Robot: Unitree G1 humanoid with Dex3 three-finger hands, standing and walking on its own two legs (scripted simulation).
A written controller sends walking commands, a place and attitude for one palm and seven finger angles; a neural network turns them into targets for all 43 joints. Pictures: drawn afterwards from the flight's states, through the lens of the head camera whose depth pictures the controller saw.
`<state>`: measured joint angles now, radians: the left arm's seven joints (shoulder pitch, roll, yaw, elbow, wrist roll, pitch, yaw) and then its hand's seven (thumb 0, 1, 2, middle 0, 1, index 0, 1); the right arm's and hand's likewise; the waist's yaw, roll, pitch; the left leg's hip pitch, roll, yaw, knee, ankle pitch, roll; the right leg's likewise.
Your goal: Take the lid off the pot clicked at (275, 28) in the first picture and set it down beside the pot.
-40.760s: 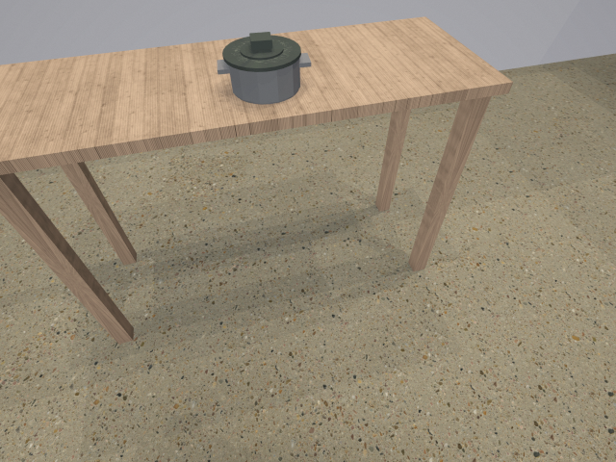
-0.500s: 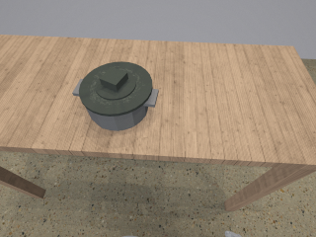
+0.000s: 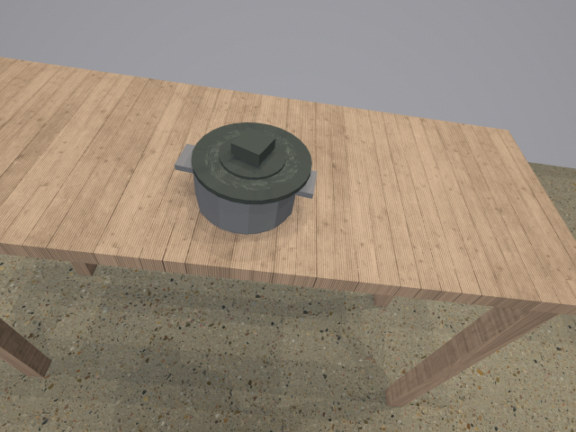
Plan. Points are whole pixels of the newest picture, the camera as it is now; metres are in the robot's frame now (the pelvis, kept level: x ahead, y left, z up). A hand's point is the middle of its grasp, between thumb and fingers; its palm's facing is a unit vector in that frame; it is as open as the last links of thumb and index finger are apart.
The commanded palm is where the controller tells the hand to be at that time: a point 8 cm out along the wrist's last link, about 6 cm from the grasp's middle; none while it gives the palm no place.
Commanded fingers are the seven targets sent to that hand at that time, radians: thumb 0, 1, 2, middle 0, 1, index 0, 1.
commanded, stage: come to a stop and stand still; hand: left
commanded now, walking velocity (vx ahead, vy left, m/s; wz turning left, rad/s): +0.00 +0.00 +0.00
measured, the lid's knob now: (253, 145) +0.46 +0.10 +0.15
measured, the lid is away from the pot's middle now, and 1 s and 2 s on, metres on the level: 0.01 0.01 0.01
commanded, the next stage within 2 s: look again from close up in 0.40 s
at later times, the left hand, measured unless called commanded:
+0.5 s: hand out of the picture -0.03 +0.20 -0.18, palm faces +0.03 -0.99 -0.17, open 7.4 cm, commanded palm none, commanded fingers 0.00 0.90 0.90 -0.20 -0.30 -0.20 -0.30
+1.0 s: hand out of the picture +0.03 +0.16 -0.18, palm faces +0.03 -0.98 -0.20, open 7.4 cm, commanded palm none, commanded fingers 0.00 0.90 0.90 -0.20 -0.30 -0.20 -0.30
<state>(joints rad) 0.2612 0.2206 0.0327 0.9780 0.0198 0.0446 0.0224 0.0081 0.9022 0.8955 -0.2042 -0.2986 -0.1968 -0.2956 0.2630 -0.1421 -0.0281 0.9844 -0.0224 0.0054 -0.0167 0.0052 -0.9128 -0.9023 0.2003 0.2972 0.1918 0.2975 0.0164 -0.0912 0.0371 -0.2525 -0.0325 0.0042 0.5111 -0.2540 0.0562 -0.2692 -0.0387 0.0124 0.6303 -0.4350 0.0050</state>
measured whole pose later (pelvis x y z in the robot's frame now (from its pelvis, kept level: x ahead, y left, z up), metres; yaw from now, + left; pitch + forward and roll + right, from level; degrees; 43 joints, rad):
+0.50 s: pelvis -0.01 +0.02 +0.01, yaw +0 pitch +0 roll +0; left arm 0.32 0.18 0.01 1.09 0.02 0.00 0.03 0.01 0.91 0.90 -0.20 -0.30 -0.19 -0.29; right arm 0.29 -0.13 -0.02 1.09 -0.01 -0.01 -0.02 0.01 -0.93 -0.90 0.21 0.30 0.20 0.30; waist 0.01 -0.05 0.03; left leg -0.22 -0.09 0.03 0.38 -0.17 0.09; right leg -0.16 -0.06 0.03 0.39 -0.24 0.05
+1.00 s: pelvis +0.02 -0.01 +0.00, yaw +0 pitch +0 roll +0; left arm 0.30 0.16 -0.01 1.02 0.01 -0.02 0.04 0.01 0.90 0.90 -0.20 -0.30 -0.19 -0.30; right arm 0.20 -0.16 0.00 1.01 -0.01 -0.02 -0.02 0.01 -0.91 -0.90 0.20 0.30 0.19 0.30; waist 0.02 -0.01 0.02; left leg -0.25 -0.03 0.01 0.54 -0.30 0.03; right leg -0.18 -0.01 0.01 0.52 -0.35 0.01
